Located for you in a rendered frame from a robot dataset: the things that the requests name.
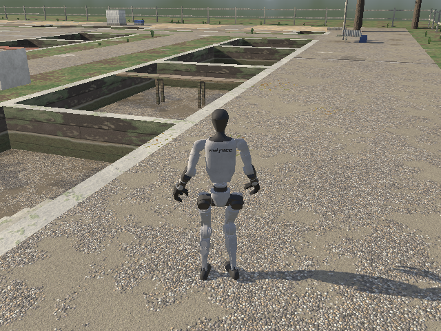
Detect right robot shin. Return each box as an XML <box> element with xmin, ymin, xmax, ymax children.
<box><xmin>225</xmin><ymin>223</ymin><xmax>237</xmax><ymax>270</ymax></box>

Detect robot left hand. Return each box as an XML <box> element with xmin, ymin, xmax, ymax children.
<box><xmin>173</xmin><ymin>186</ymin><xmax>188</xmax><ymax>202</ymax></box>

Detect robot right forearm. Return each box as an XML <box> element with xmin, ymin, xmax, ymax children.
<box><xmin>247</xmin><ymin>165</ymin><xmax>258</xmax><ymax>185</ymax></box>

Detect left robot upper arm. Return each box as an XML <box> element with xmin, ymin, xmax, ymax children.
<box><xmin>185</xmin><ymin>139</ymin><xmax>206</xmax><ymax>177</ymax></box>

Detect right robot upper arm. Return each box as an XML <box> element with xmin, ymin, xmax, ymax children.
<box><xmin>235</xmin><ymin>139</ymin><xmax>254</xmax><ymax>175</ymax></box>

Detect robot right thigh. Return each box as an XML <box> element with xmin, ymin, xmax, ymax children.
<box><xmin>223</xmin><ymin>192</ymin><xmax>244</xmax><ymax>236</ymax></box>

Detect robot left forearm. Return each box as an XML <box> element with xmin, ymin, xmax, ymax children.
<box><xmin>176</xmin><ymin>166</ymin><xmax>191</xmax><ymax>190</ymax></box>

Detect robot right hand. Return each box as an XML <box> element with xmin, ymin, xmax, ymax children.
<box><xmin>244</xmin><ymin>183</ymin><xmax>260</xmax><ymax>194</ymax></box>

